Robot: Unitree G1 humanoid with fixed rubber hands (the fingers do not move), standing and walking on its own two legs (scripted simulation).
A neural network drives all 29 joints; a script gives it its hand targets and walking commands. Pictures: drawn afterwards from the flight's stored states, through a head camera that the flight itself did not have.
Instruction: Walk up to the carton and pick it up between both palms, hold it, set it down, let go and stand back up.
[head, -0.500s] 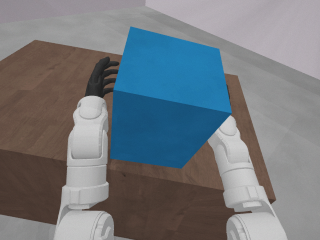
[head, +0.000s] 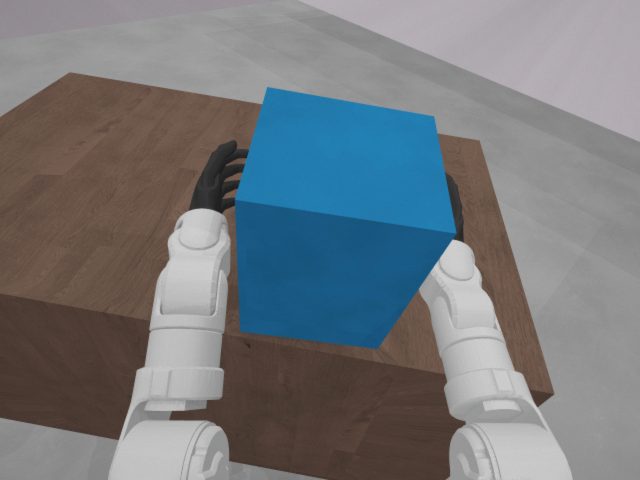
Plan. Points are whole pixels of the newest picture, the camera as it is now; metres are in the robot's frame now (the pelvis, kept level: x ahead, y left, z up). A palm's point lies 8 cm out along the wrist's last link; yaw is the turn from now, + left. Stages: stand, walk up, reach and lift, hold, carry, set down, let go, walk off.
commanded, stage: set down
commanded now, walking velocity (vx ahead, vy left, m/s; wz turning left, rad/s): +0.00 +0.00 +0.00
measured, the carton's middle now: (328, 233) +0.38 -0.04 +0.14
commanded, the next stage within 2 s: none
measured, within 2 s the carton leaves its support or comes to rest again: rests again in 1.88 s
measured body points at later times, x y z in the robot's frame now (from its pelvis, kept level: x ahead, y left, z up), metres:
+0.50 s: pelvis +0.01 +0.00 +0.00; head +0.01 +0.02 +0.45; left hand +0.42 +0.09 +0.14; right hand +0.39 -0.20 +0.13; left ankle +0.00 +0.11 -0.75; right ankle -0.01 -0.09 -0.75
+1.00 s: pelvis +0.02 +0.00 +0.00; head +0.03 +0.02 +0.45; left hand +0.44 +0.08 +0.12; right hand +0.40 -0.21 +0.12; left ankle +0.00 +0.11 -0.75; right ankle -0.01 -0.09 -0.75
